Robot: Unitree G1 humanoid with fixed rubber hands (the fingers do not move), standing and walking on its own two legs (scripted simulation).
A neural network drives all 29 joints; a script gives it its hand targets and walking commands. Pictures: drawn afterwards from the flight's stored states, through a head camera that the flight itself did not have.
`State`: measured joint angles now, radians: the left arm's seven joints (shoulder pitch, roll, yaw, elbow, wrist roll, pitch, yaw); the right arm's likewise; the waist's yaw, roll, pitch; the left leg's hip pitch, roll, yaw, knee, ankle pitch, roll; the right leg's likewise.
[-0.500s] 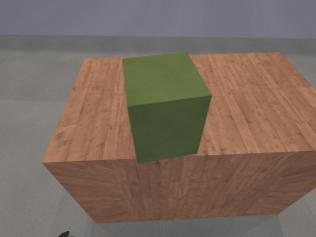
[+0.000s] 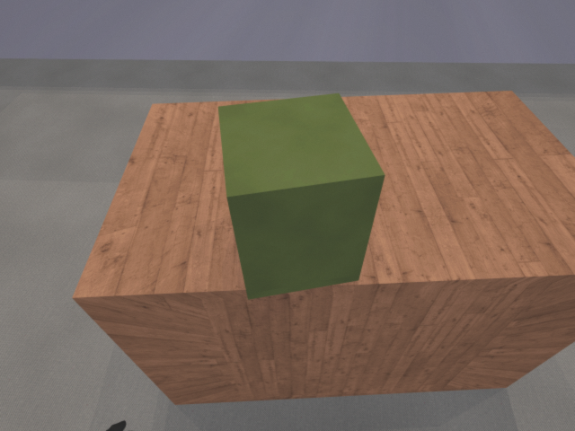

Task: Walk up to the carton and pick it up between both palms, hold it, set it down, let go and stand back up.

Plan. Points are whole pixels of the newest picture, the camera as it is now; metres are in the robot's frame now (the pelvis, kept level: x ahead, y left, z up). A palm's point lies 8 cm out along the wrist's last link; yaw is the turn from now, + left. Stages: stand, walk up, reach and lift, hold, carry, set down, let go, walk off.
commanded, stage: walk up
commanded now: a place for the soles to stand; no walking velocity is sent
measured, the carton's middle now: (292, 198) +0.47 +0.01 +0.05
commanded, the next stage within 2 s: reach and lift in 0.46 s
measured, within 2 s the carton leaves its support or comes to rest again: neither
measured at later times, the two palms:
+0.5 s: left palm out of the picture +0.10 +0.29 -0.10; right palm out of the picture +0.08 -0.28 -0.12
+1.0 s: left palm (116, 404) +0.18 +0.26 -0.05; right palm (504, 403) +0.17 -0.27 -0.06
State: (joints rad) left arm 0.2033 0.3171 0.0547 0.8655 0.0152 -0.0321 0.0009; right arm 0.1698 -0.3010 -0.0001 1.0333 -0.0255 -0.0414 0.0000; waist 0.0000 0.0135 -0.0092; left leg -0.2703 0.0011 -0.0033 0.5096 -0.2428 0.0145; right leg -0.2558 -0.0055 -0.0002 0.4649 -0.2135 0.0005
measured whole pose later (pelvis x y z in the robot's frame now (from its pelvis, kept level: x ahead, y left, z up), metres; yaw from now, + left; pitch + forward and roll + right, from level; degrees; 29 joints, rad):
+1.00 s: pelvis +0.01 -0.01 +0.00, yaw -1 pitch -4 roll +0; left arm 0.18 0.29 0.09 0.36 0.02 0.36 0.03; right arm 0.13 -0.30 -0.03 0.68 0.06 -0.07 0.09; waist 0.00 -0.01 0.06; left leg -0.15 0.02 0.02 0.48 -0.25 -0.01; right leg -0.15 0.00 0.00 0.45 -0.23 0.00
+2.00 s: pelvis +0.00 -0.01 +0.01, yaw -1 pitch -3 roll +0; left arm 0.31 0.13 -0.03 -0.20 -0.11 0.29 0.19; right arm 0.30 -0.30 -0.03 -0.02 0.29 0.06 0.13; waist 0.00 0.01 0.03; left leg -0.15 0.02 0.01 0.38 -0.18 -0.01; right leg -0.16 0.00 0.00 0.37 -0.16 0.00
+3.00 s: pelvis +0.00 -0.02 +0.01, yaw -1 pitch -2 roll +0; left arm -0.29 0.11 0.19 -0.22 -0.13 0.77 0.18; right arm -0.37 -0.38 -0.03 0.24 0.42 0.38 0.00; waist 0.00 0.01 0.00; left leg -0.15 0.02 0.01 0.36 -0.18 -0.01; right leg -0.16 0.00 0.00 0.36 -0.17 0.00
